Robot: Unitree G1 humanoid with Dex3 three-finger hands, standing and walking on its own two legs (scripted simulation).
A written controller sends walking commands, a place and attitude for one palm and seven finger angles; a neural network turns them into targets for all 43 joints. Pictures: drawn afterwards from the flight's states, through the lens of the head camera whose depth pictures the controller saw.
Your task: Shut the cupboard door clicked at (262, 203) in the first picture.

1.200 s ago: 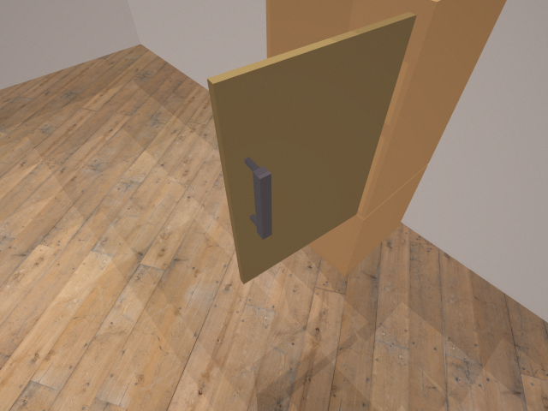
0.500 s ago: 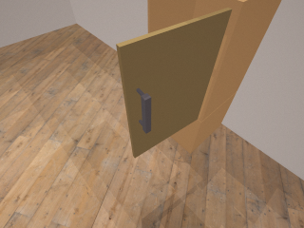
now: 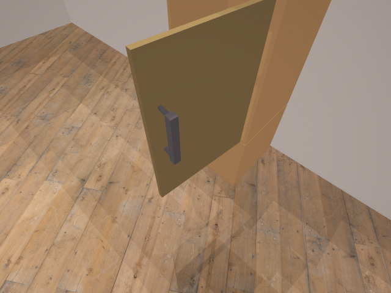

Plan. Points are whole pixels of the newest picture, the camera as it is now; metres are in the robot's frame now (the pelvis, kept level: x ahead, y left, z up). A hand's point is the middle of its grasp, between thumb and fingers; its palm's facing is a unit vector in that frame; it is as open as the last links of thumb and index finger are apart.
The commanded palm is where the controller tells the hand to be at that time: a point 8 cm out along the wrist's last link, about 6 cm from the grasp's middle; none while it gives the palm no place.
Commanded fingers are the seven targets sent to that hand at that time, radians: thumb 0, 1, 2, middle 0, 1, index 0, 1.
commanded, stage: walk to a spot facing it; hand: left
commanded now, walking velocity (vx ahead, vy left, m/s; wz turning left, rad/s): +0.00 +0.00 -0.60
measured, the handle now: (169, 136) +0.48 +0.11 +0.00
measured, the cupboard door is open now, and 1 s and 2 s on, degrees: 83 83 83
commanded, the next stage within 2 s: none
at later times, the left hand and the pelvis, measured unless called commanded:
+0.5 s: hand out of the picture +0.07 +0.14 -0.16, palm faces -0.19 -0.95 -0.26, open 7.3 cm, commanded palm none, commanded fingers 0.00 0.90 0.90 -0.20 -0.30 -0.20 -0.30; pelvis +0.01 -0.05 +0.00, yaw -16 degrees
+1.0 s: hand (154, 248) +0.24 +0.13 -0.16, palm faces -0.50 -0.84 -0.23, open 7.3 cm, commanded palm none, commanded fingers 0.00 0.90 0.90 -0.20 -0.30 -0.20 -0.30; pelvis +0.05 -0.02 +0.00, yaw -33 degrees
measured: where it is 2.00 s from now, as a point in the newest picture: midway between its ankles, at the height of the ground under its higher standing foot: outside the picture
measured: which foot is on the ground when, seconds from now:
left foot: down 0.00-0.20, up 0.22-0.72, down 0.74-1.00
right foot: down 0.00-0.72, up 0.74-1.00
